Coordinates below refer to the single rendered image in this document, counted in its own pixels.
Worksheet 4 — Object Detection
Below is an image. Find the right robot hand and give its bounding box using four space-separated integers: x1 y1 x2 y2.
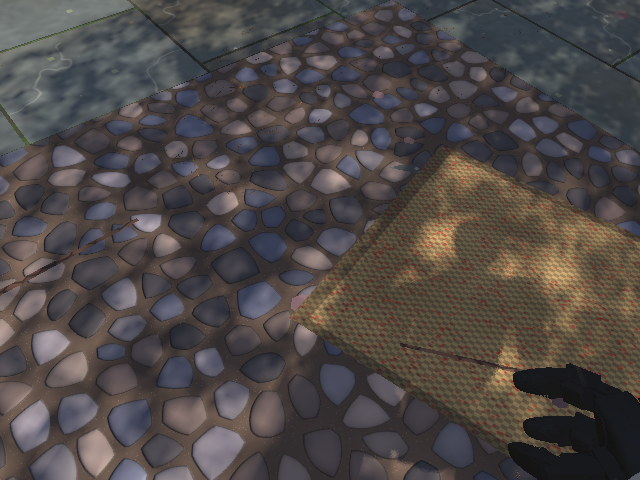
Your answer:
508 363 640 480

